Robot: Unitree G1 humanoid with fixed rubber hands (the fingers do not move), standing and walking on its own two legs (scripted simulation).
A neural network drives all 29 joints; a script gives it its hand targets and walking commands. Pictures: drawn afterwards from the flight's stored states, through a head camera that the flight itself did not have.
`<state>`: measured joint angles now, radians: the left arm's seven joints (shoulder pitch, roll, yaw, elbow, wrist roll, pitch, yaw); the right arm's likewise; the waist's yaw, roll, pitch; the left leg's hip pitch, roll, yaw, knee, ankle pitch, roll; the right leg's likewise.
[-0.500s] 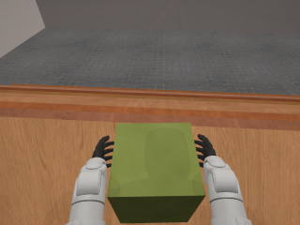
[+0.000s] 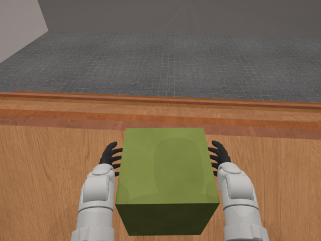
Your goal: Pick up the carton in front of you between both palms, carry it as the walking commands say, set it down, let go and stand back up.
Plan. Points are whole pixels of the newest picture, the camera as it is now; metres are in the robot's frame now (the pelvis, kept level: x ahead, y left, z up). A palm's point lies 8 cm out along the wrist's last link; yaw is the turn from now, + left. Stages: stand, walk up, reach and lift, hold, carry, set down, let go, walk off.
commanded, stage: hold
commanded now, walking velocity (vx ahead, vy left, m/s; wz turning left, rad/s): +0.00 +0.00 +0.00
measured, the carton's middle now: (164, 183) +0.29 +0.00 -0.02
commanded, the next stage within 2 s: carry in 0.34 s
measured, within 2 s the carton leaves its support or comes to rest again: neither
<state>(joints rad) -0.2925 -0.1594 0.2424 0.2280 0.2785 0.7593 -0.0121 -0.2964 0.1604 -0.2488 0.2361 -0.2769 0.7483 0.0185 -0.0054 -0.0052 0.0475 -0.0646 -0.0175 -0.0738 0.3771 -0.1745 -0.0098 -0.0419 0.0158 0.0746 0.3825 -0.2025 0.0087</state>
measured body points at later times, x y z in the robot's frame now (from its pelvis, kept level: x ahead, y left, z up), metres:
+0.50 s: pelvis +0.03 -0.01 -0.01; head -0.01 -0.01 +0.44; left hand +0.33 +0.14 +0.05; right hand +0.32 -0.16 +0.05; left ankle +0.03 +0.13 -0.74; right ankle +0.01 -0.13 -0.74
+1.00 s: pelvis +0.24 -0.02 +0.00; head +0.23 -0.02 +0.45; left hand +0.52 +0.11 +0.08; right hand +0.50 -0.20 +0.08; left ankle +0.17 +0.08 -0.74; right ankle +0.26 -0.14 -0.70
